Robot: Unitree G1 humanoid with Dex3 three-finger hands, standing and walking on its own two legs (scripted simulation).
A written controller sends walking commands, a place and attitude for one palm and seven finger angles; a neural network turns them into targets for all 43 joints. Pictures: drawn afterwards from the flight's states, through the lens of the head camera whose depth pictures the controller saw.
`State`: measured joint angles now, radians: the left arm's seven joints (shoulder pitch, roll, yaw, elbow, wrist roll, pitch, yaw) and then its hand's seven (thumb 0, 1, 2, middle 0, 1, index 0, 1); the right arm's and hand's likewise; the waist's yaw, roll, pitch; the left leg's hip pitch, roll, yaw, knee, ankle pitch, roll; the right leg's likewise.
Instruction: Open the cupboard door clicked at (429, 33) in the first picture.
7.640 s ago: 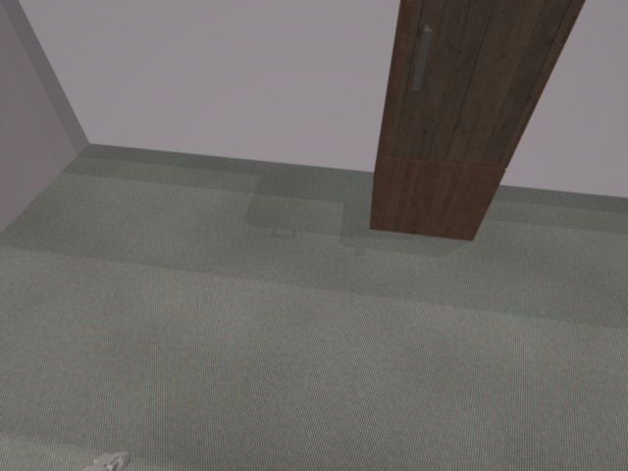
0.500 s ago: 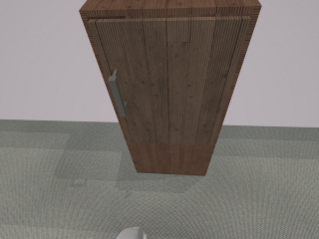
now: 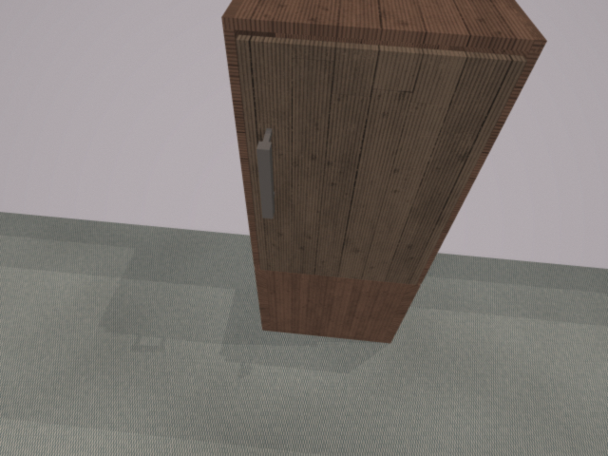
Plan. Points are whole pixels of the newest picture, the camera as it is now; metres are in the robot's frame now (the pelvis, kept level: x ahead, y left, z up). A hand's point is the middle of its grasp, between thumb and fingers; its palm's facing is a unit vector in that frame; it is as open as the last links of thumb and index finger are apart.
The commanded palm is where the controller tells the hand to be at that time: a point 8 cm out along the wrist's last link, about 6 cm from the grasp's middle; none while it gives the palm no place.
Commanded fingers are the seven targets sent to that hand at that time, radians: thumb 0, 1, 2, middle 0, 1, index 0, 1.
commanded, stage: come to a stop and stand still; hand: left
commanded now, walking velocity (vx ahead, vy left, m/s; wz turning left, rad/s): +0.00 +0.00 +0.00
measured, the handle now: (268, 175) +0.57 +0.12 +0.02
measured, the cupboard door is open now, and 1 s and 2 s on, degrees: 0 0 0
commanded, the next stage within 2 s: look again from close up in 0.62 s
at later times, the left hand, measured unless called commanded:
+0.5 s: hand out of the picture -0.03 +0.15 -0.17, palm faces +0.03 -0.98 -0.19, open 7.3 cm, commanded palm none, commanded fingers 0.00 0.90 0.90 -0.20 -0.30 -0.20 -0.30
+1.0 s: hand out of the picture -0.03 +0.17 -0.18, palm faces +0.05 -0.98 -0.20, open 7.4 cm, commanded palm none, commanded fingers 0.00 0.90 0.90 -0.20 -0.30 -0.20 -0.30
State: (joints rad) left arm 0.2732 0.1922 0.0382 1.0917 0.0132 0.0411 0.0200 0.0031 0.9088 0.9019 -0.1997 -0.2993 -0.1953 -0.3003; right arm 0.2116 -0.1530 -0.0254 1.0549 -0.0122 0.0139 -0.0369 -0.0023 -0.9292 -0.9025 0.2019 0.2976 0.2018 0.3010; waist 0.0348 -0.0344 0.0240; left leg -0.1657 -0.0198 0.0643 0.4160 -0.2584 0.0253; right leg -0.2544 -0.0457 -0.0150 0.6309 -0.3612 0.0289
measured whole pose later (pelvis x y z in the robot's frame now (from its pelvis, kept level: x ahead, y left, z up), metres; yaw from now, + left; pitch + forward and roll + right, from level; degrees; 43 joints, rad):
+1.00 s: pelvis -0.03 +0.00 -0.01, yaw +0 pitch -1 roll +0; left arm 0.31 0.13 0.00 1.10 0.01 -0.02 0.03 0.00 0.91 0.90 -0.20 -0.30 -0.20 -0.30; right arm 0.31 -0.16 0.00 1.07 -0.02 -0.02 -0.03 0.02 -0.94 -0.90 0.20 0.30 0.20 0.30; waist 0.00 0.03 -0.01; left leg -0.23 0.01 0.05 0.53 -0.28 0.02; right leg -0.21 -0.02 -0.04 0.53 -0.30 0.00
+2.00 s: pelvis +0.04 -0.04 -0.01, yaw -2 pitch +0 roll +1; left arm 0.34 0.12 0.02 1.07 0.01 0.02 0.05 0.00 0.91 0.90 -0.20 -0.30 -0.20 -0.30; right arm 0.12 -0.12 0.00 0.99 0.00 -0.02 -0.04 0.00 -0.91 -0.90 0.20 0.30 0.20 0.30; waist 0.05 -0.03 0.06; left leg -0.29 -0.02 0.11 0.54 -0.26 0.06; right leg -0.24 0.00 -0.03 0.76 -0.54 0.00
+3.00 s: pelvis +0.01 -0.05 +0.00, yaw +0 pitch +0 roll -1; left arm 0.36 0.19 0.00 1.06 0.02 0.00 0.02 0.00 0.91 0.90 -0.20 -0.30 -0.20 -0.30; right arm 0.30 -0.15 -0.01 1.06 -0.01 0.00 -0.01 0.00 -0.91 -0.90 0.20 0.30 0.20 0.30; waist 0.01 -0.01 0.00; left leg -0.32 -0.01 0.02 0.49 -0.16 0.03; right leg -0.22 -0.02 -0.05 0.48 -0.26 0.01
